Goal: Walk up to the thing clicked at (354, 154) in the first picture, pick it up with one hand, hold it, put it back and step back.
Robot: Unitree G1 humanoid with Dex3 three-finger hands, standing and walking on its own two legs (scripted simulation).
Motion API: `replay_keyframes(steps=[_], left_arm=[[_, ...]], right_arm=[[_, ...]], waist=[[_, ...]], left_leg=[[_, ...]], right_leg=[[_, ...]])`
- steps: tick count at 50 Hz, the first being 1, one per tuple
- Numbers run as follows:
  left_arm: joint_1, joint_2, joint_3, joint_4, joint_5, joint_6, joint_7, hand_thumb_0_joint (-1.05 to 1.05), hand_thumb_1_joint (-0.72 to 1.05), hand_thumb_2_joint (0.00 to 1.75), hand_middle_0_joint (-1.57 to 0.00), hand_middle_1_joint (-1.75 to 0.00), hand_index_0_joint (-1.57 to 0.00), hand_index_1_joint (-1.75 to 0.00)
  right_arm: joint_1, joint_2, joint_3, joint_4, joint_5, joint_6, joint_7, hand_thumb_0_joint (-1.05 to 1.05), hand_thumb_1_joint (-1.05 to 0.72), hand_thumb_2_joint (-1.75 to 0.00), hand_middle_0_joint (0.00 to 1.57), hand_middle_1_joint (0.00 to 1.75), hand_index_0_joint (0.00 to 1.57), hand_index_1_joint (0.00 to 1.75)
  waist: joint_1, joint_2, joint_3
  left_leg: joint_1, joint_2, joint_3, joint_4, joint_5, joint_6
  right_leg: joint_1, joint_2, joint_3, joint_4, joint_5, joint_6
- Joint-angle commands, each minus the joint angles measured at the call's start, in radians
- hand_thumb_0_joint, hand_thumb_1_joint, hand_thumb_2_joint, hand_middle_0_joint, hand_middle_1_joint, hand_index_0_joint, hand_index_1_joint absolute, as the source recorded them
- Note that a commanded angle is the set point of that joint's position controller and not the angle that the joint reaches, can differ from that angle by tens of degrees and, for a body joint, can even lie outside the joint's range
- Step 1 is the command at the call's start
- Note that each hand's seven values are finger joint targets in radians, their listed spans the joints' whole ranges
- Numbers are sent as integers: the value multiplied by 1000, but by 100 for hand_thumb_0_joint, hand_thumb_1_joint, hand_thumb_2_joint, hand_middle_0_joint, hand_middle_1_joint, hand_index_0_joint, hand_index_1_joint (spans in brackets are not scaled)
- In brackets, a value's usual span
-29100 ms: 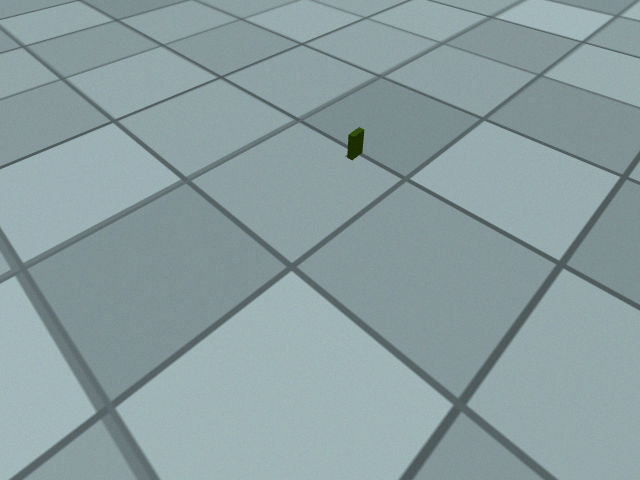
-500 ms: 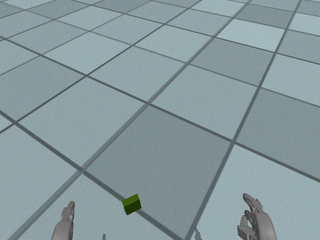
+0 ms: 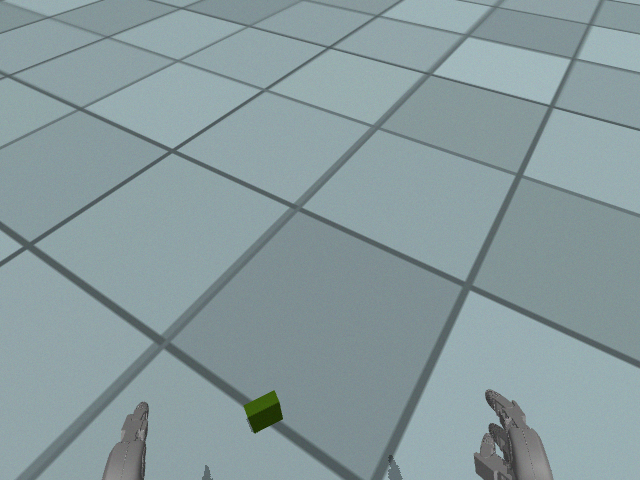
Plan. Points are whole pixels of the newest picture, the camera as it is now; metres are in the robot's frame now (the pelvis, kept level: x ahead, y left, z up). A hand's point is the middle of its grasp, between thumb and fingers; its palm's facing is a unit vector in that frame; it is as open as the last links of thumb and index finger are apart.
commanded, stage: home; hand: left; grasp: from the side
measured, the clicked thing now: (264, 412) +0.43 +0.16 -0.65
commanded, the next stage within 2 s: stand in 0.10 s
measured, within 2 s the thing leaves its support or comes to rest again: neither
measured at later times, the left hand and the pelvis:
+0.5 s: hand out of the picture +0.16 +0.18 -0.06, palm faces +0.11 -0.95 -0.28, open 13.2 cm; pelvis +0.00 +0.00 +0.00, yaw +0 degrees
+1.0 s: hand out of the picture +0.04 +0.26 -0.11, palm faces +0.02 -0.94 -0.35, open 7.4 cm; pelvis -0.01 +0.01 +0.04, yaw +1 degrees
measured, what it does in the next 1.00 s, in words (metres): stands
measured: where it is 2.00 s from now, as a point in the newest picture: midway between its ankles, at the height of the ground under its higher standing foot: outside the picture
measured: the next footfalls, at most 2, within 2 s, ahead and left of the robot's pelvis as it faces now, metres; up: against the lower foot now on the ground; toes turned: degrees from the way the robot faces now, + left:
none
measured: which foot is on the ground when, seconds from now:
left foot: down 0.00-1.00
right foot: down 0.00-1.00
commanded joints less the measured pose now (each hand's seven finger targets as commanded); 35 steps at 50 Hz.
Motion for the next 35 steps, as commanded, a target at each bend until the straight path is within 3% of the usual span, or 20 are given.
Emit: replay_keyframes(steps=[1, 6, 7, 10, 12, 13, 16, 20, 23, 25, 26, 27, 29, 31, 32, 35], left_arm=[[-13, 101, 59, -188, 13, -54, 10, 0, -59, 4, -5, -5, -5, -5], [-46, 97, 52, -185, 11, -53, 10, 0, -59, 3, -4, -5, -4, -5], [-34, 95, 55, -181, 13, -55, 10, 0, -57, 4, -5, -5, -5, -5], [-46, 105, 60, -198, 10, -54, 9, 0, -56, 5, -5, -5, -5, -5], [-28, 99, 54, -189, 10, -53, 9, 0, -40, 21, -20, -21, -20, -21], [-41, 100, 58, -186, 10, -53, 10, 0, -32, 29, -20, -29, -20, -29], [-46, 96, 50, -185, 11, -56, 11, 0, -8, 53, -20, -30, -20, -30], [-32, 98, 52, -189, 12, -60, 13, 0, 24, 85, -20, -30, -20, -30], [-43, 96, 49, -185, 13, -63, 14, 0, 48, 90, -20, -30, -20, -30], [-28, 105, 57, -185, 12, -63, 14, 0, 64, 90, -20, -30, -20, -30], [-201, 235, 101, 166, 110, -171, -35, 0, 72, 90, -20, -30, -20, -30], [-163, 245, 108, 264, 118, -211, -62, 0, 80, 90, -20, -30, -20, -30], [-164, 263, 91, 337, 95, -258, -88, 0, 90, 90, -20, -30, -20, -30], [-221, 251, 85, 409, 73, -271, -103, 0, 90, 90, -20, -30, -20, -30], [-221, 253, 84, 451, 65, -276, -105, 0, 90, 90, -20, -30, -20, -30], [-256, 258, 79, 564, 58, -286, -104, 0, 90, 90, -20, -30, -20, -30]], right_arm=[[-62, -116, -48, -165, 0, -49, -13, 0, -90, -90, 20, 30, 20, 30], [-69, -124, -50, -167, 2, -48, -8, 0, -90, -90, 20, 30, 20, 30], [-64, -120, -50, -168, 1, -49, -10, 0, -90, -90, 20, 30, 20, 30], [-66, -120, -47, -169, 2, -52, -10, 0, -90, -90, 20, 30, 20, 30], [-66, -122, -48, -168, 1, -51, -11, 0, -90, -90, 20, 30, 20, 30], [-66, -119, -47, -168, 2, -50, -11, 0, -90, -90, 20, 30, 20, 30], [-72, -119, -45, -170, 0, -54, -10, 0, -90, -90, 20, 30, 20, 30], [-66, -121, -48, -172, 3, -54, -10, 0, -90, -90, 20, 30, 20, 30], [-69, -118, -46, -170, 1, -55, -11, 0, -90, -90, 20, 30, 20, 30], [-72, -117, -43, -172, 2, -55, -11, 0, -90, -90, 20, 30, 20, 30], [-121, -261, -86, 44, -109, 19, 49, 0, -90, -90, 20, 30, 20, 30], [-92, -252, -94, 88, -121, 51, 82, 0, -90, -90, 20, 30, 20, 30], [-107, -248, -99, 102, -89, 72, 116, 0, -90, -90, 20, 30, 20, 30], [-100, -244, -94, 134, -67, 72, 145, 0, -90, -90, 20, 30, 20, 30], [-115, -251, -99, 147, -58, 72, 153, 0, -90, -90, 20, 30, 20, 30], [-138, -256, -100, 200, -59, 82, 163, 0, -90, -90, 20, 30, 20, 30]], waist=[[3, -1, -95], [1, 11, -50], [-5, -5, -88], [-5, -10, -78], [-1, -1, -82], [-3, -11, -80], [-2, 0, -64], [7, 6, -69], [-6, -26, -78], [4, -16, -73], [34, -87, 38], [35, -115, -14], [28, -70, -15], [32, -44, -5], [39, -40, -7], [40, -9, 26]], left_leg=[[76, -33, 25, -149, 229, 20], [59, -29, 15, -174, 170, 17], [79, -28, 16, -166, 190, 19], [70, -32, 22, -160, 175, 22], [73, -33, 23, -157, 196, 21], [66, -34, 26, -153, 188, 22], [58, -33, 21, -170, 141, 22], [61, -29, 17, -175, 154, 18], [60, -34, 22, -157, 154, 23], [54, -37, 26, -158, 156, 24], [91, -4, -37, -183, 330, 51], [131, 0, -13, -173, 290, 77], [186, -7, -42, -200, 270, 87], [207, -3, -47, -251, 238, 83], [233, 0, -57, -260, 270, 80], [247, 12, -71, -328, 259, 77]], right_leg=[[69, 32, -7, -140, 210, -18], [36, 37, -17, -143, 147, -22], [51, 37, -15, -141, 166, -20], [49, 33, -9, -152, 157, -17], [56, 32, -9, -147, 177, -18], [56, 31, -7, -152, 173, -17], [41, 34, -11, -148, 128, -19], [39, 37, -16, -140, 132, -23], [47, 32, -9, -154, 140, -17], [50, 30, -6, -153, 144, -17], [193, -62, 82, -171, 225, -68], [198, -84, 122, -190, 230, -91], [190, -86, 145, -208, 222, -103], [194, -82, 131, -213, 207, -80], [201, -76, 113, -222, 238, -73], [226, -72, 96, -254, 228, -56]])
